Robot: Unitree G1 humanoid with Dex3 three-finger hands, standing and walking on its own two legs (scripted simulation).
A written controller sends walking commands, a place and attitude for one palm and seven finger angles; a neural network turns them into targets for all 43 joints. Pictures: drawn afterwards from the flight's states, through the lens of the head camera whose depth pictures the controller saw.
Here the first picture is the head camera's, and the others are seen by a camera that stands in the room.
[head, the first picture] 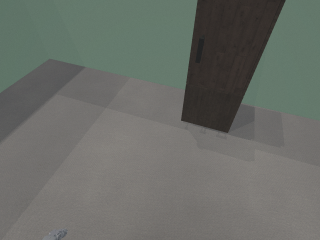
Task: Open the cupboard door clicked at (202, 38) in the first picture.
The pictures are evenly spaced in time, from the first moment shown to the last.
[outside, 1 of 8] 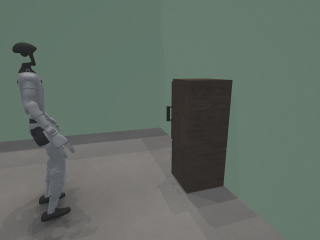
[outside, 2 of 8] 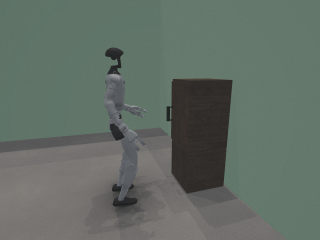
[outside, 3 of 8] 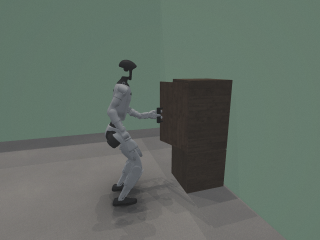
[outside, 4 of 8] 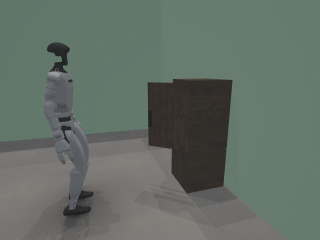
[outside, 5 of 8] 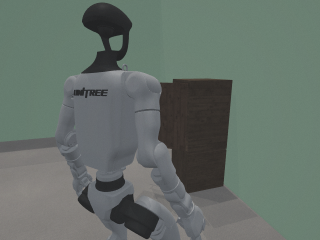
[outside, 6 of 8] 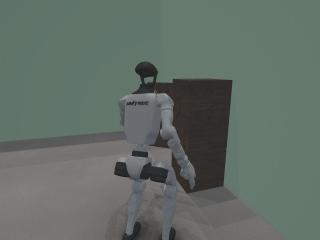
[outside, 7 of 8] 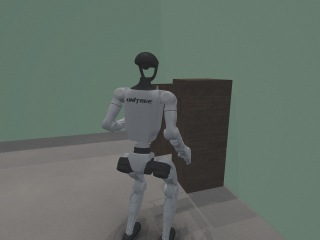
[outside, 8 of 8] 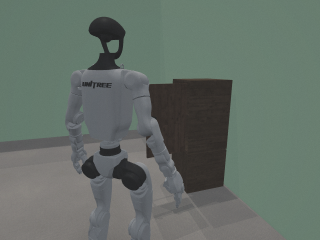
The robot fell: no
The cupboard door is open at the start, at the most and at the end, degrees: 0 97 97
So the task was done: yes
